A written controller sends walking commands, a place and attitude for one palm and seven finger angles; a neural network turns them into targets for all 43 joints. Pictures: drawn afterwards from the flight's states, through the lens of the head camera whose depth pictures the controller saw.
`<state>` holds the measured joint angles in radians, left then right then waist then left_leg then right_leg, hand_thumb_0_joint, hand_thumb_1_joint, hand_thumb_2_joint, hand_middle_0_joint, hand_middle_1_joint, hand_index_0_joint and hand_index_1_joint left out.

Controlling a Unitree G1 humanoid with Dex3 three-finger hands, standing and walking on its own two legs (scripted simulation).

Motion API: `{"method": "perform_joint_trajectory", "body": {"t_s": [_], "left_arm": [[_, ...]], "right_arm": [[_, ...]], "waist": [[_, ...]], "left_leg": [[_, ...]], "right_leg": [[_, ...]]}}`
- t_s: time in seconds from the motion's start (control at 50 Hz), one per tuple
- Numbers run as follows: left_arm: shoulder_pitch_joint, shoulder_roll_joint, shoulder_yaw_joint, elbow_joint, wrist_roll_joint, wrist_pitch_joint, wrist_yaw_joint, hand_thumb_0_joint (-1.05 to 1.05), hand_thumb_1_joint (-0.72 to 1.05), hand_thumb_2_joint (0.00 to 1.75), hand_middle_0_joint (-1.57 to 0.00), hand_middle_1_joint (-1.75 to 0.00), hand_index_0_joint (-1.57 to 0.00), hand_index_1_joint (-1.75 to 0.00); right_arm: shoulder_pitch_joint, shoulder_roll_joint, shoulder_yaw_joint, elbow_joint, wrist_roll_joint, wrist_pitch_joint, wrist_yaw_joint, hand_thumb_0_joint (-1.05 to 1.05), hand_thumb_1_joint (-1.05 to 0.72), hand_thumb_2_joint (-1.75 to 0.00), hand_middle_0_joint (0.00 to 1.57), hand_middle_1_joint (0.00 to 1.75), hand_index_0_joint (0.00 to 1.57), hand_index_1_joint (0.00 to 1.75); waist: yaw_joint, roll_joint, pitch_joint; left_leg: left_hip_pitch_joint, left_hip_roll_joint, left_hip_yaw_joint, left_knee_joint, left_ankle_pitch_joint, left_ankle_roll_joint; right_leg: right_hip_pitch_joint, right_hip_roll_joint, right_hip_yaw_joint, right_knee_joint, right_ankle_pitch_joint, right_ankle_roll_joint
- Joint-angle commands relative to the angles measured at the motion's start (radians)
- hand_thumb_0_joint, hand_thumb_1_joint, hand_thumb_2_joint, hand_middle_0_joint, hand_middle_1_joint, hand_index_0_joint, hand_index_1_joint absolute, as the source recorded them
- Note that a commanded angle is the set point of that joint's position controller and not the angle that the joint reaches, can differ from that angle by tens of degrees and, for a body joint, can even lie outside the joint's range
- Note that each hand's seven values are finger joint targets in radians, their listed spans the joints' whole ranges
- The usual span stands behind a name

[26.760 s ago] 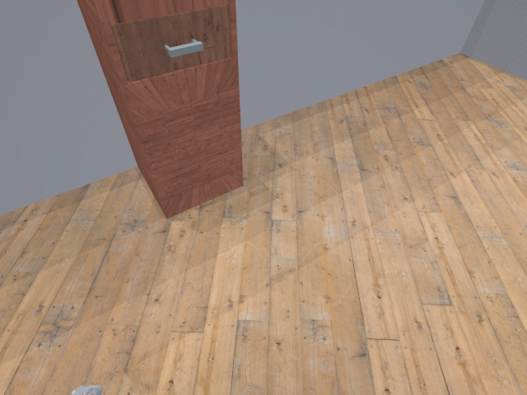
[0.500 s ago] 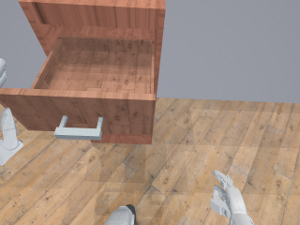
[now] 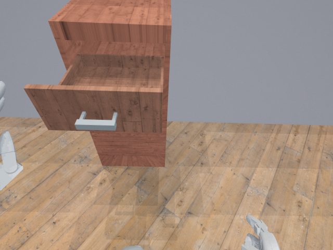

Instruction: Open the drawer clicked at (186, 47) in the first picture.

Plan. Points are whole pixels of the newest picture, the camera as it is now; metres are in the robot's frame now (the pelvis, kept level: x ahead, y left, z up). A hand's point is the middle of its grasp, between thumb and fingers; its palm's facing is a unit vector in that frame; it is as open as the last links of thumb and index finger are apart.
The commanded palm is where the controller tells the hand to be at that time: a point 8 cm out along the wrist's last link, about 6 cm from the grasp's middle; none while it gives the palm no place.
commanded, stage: stop stepping back and stand still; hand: left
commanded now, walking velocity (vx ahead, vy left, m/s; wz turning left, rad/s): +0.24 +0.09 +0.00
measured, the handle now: (97, 119) +0.46 +0.23 +0.04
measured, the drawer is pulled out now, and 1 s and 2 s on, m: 0.30 0.30 0.30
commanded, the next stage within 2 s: let the arm hang, fingers relaxed in 0.44 s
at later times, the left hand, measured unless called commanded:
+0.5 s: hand out of the picture +0.14 +0.25 +0.21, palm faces +0.48 -0.77 -0.42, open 7.5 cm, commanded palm +0.08 +0.29 +0.23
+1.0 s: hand out of the picture -0.09 +0.20 -0.17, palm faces +0.10 -0.97 -0.22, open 7.1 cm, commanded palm none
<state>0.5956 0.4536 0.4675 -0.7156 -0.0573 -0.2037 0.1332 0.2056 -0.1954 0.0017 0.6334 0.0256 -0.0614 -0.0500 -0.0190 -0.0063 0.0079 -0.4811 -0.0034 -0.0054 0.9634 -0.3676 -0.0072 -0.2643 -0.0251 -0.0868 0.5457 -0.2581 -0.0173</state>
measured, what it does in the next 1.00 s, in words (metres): steps on the spot: left foot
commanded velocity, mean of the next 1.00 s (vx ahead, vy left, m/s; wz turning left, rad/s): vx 0.06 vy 0.00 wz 0.00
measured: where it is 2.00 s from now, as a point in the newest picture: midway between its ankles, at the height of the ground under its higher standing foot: outside the picture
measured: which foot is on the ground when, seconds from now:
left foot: up 0.00-0.08, down 0.10-1.00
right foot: down 0.00-1.00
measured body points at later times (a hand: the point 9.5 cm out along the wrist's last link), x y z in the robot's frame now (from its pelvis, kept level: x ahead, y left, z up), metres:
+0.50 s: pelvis -0.04 +0.01 +0.00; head -0.06 +0.02 +0.45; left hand +0.11 +0.29 +0.23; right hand +0.13 -0.22 -0.08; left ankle -0.02 +0.11 -0.73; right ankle -0.01 -0.10 -0.73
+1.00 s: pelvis -0.04 +0.01 +0.01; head -0.01 +0.02 +0.46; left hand -0.09 +0.25 -0.15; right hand -0.04 -0.23 -0.14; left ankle -0.03 +0.11 -0.73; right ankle -0.02 -0.10 -0.73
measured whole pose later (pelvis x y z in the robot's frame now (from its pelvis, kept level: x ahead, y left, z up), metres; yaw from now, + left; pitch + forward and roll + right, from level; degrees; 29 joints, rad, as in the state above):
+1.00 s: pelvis -0.04 +0.01 +0.01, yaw +4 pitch -2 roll -1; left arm 0.34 0.20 0.02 1.06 0.01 0.04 0.02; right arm 0.33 -0.18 -0.01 1.05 -0.01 0.03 -0.04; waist 0.00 0.00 0.09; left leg -0.22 0.00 0.01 0.48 -0.23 0.02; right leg -0.18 0.00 -0.08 0.42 -0.21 -0.02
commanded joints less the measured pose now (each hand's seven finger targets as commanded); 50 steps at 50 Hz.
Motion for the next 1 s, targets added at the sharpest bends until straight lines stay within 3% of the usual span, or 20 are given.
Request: {"method": "perform_joint_trajectory", "body": {"t_s": [0.0,0.04,0.08,0.12,0.2,0.26,0.28,0.32,0.36,0.4,0.42,0.44,0.5,0.52,0.54,0.62,0.68,0.74,0.84,0.98], "left_arm": [[-0.101,0.114,0.070,-0.019,0.022,-0.034,0.034,0.00,0.90,0.90,-0.20,-0.30,-0.20,-0.30],[-0.108,0.108,0.049,-0.094,0.023,-0.048,0.038,0.00,0.90,0.90,-0.20,-0.30,-0.20,-0.30],[-0.107,0.130,0.059,-0.225,0.028,-0.068,0.042,0.00,0.90,0.90,-0.20,-0.30,-0.20,-0.30],[-0.088,0.177,0.111,-0.229,0.038,-0.067,0.042,0.00,0.90,0.90,-0.20,-0.30,-0.20,-0.30],[-0.096,0.145,0.096,-0.144,0.033,-0.067,0.042,0.00,0.90,0.90,-0.20,-0.30,-0.20,-0.30],[-0.116,0.144,0.096,-0.084,0.023,-0.067,0.041,0.00,0.90,0.90,-0.20,-0.30,-0.20,-0.30],[-0.135,0.133,0.082,-0.074,0.018,-0.066,0.041,0.00,0.90,0.90,-0.20,-0.30,-0.20,-0.30],[-0.145,0.129,0.080,-0.057,0.010,-0.063,0.039,0.00,0.90,0.90,-0.20,-0.30,-0.20,-0.30],[-0.119,0.110,0.062,-0.057,0.015,-0.063,0.039,0.00,0.90,0.90,-0.20,-0.30,-0.20,-0.30],[-0.126,0.104,0.052,-0.130,0.014,-0.075,0.041,0.00,0.90,0.90,-0.20,-0.30,-0.20,-0.30],[-0.134,0.126,0.071,-0.151,0.017,-0.076,0.041,0.00,0.90,0.90,-0.20,-0.30,-0.20,-0.30],[-0.130,0.128,0.081,-0.133,0.032,-0.068,0.041,0.00,0.90,0.90,-0.20,-0.30,-0.20,-0.30],[-0.110,0.119,0.066,-0.117,0.031,-0.059,0.039,0.00,0.90,0.90,-0.20,-0.30,-0.20,-0.30],[-0.112,-0.138,-0.389,0.775,0.107,0.086,-0.095,0.00,0.90,0.90,-0.20,-0.30,-0.20,-0.30],[-0.084,-0.168,-0.345,0.815,0.114,0.184,-0.122,0.00,0.90,0.90,-0.20,-0.30,-0.20,-0.30],[-0.227,-0.121,-0.367,0.996,0.103,0.210,-0.123,0.00,0.90,0.90,-0.20,-0.30,-0.20,-0.30],[-0.307,-0.105,-0.387,1.199,0.091,0.220,-0.115,0.00,0.90,0.90,-0.20,-0.30,-0.20,-0.30],[-0.336,-0.125,-0.408,1.396,0.077,0.228,-0.113,0.00,0.90,0.90,-0.20,-0.30,-0.20,-0.30],[-0.264,-0.169,-0.408,1.618,0.073,0.210,-0.112,0.00,0.90,0.90,-0.20,-0.30,-0.20,-0.30],[-0.248,-0.182,-0.441,1.767,0.066,0.210,-0.107,0.00,0.90,0.90,-0.20,-0.30,-0.20,-0.30]], "right_arm": [[-0.131,-0.124,-0.038,-0.154,-0.010,-0.068,-0.026,0.00,-0.90,-0.90,0.20,0.30,0.20,0.30],[-0.113,-0.134,-0.035,-0.165,-0.016,-0.096,-0.032,0.00,-0.90,-0.90,0.20,0.30,0.20,0.30],[-0.103,-0.171,-0.057,-0.203,-0.017,-0.113,-0.019,0.00,-0.90,-0.90,0.20,0.30,0.20,0.30],[-0.109,-0.128,-0.042,-0.185,-0.012,-0.110,-0.014,0.00,-0.90,-0.90,0.20,0.30,0.20,0.30],[-0.107,-0.136,-0.041,-0.164,-0.011,-0.119,-0.012,0.00,-0.90,-0.90,0.20,0.30,0.20,0.30],[-0.070,-0.132,-0.060,-0.151,-0.007,-0.096,-0.015,0.00,-0.90,-0.90,0.20,0.30,0.20,0.30],[-0.073,-0.130,-0.059,-0.141,-0.008,-0.089,-0.014,0.00,-0.90,-0.90,0.20,0.30,0.20,0.30],[-0.084,-0.118,-0.046,-0.135,-0.012,-0.081,-0.010,0.00,-0.90,-0.90,0.20,0.30,0.20,0.30],[-0.088,-0.113,-0.033,-0.146,-0.013,-0.080,-0.018,0.00,-0.90,-0.90,0.20,0.30,0.20,0.30],[-0.110,-0.147,-0.041,-0.177,-0.018,-0.085,-0.021,0.00,-0.90,-0.90,0.20,0.30,0.20,0.30],[-0.115,-0.141,-0.037,-0.178,-0.011,-0.082,-0.019,0.00,-0.90,-0.90,0.20,0.30,0.20,0.30],[-0.123,-0.117,-0.026,-0.178,-0.013,-0.084,-0.018,0.00,-0.90,-0.90,0.20,0.30,0.20,0.30],[-0.113,-0.118,-0.024,-0.171,-0.013,-0.097,-0.011,0.00,-0.90,-0.90,0.20,0.30,0.20,0.30],[-0.093,-0.189,-0.091,0.097,-0.015,-0.161,0.048,0.00,-0.90,-0.90,0.20,0.30,0.20,0.30],[0.019,-0.143,-0.080,0.098,-0.025,-0.087,0.059,0.00,-0.90,-0.90,0.20,0.30,0.20,0.30],[0.031,-0.098,-0.047,0.084,-0.038,0.014,0.051,0.00,-0.90,-0.90,0.20,0.30,0.20,0.30],[0.017,-0.102,-0.044,0.122,-0.050,0.052,0.046,0.00,-0.90,-0.90,0.20,0.30,0.20,0.30],[0.010,-0.115,-0.022,0.187,-0.053,0.054,0.037,0.00,-0.90,-0.90,0.20,0.30,0.20,0.30],[0.064,-0.071,-0.021,0.280,-0.043,0.051,0.014,0.00,-0.90,-0.90,0.20,0.30,0.20,0.30],[0.149,-0.056,-0.019,0.382,-0.032,0.065,0.010,0.00,-0.90,-0.90,0.20,0.30,0.20,0.30]], "waist": [[-0.018,-0.114,0.024],[-0.015,0.022,0.055],[0.015,0.250,-0.027],[0.009,0.286,-0.037],[0.007,0.102,0.026],[-0.007,-0.143,0.011],[-0.010,-0.157,0.010],[-0.020,-0.129,-0.014],[-0.021,-0.047,0.005],[-0.009,0.165,0.015],[-0.003,0.234,-0.007],[0.002,0.238,0.011],[0.009,0.104,0.017],[-0.037,0.018,0.010],[-0.013,0.005,-0.064],[-0.003,-0.310,-0.056],[-0.007,-0.144,0.001],[0.015,0.172,0.050],[0.029,0.164,-0.048],[0.014,0.064,0.048]], "left_leg": [[0.222,0.036,0.023,-0.308,-0.059,0.045],[0.213,0.054,0.003,-0.649,-0.061,0.068],[0.201,0.221,-0.227,-0.712,-0.032,0.137],[0.059,0.239,-0.270,-0.776,-0.311,0.141],[-0.031,0.141,-0.120,-0.611,-0.195,0.100],[0.051,-0.005,0.029,-0.224,-0.118,0.043],[0.088,-0.006,0.043,-0.107,-0.063,0.041],[0.146,0.041,0.014,-0.233,-0.023,0.047],[0.267,0.038,0.021,-0.496,-0.020,0.062],[0.219,0.180,-0.214,-0.675,-0.102,0.120],[0.160,0.251,-0.312,-0.761,-0.260,0.138],[0.063,0.261,-0.313,-0.794,-0.332,0.142],[0.065,0.186,-0.163,-0.651,-0.038,0.110],[0.132,0.101,-0.078,-0.416,0.278,0.057],[0.155,0.088,-0.036,-0.409,0.343,0.036],[0.126,0.015,-0.007,-0.298,0.185,0.030],[0.204,0.022,-0.020,-0.374,0.223,0.035],[0.168,0.121,-0.155,-0.581,0.254,0.074],[0.245,0.100,-0.089,-0.579,0.279,0.064],[0.270,0.107,-0.083,-0.621,0.198,0.059]], "right_leg": [[-0.210,-0.228,0.156,-0.331,-0.346,-0.073],[-0.082,-0.145,0.126,-0.201,-0.281,-0.044],[-0.019,0.000,0.011,0.081,-0.119,0.012],[0.030,0.006,0.020,0.167,-0.156,0.020],[0.146,-0.013,0.068,-0.104,-0.116,0.001],[-0.041,-0.212,0.409,-0.350,-0.510,-0.117],[-0.092,-0.273,0.452,-0.384,-0.495,-0.149],[-0.082,-0.265,0.342,-0.317,-0.341,-0.145],[-0.126,-0.164,0.210,-0.233,-0.331,-0.083],[-0.084,-0.009,0.089,-0.014,-0.172,-0.012],[-0.055,0.011,0.038,0.101,-0.174,0.012],[-0.005,0.020,0.038,0.159,-0.159,0.016],[0.092,0.004,0.051,-0.050,-0.026,0.015],[-0.056,-0.070,0.091,0.030,0.253,0.000],[-0.025,-0.110,0.110,0.023,0.325,-0.004],[0.011,-0.169,0.166,-0.081,0.327,-0.076],[-0.021,-0.154,0.168,-0.100,0.266,-0.081],[0.016,-0.039,0.100,-0.079,0.002,-0.019],[0.144,-0.061,0.110,-0.154,0.133,-0.035],[0.086,-0.066,0.110,-0.217,0.062,-0.038]]}}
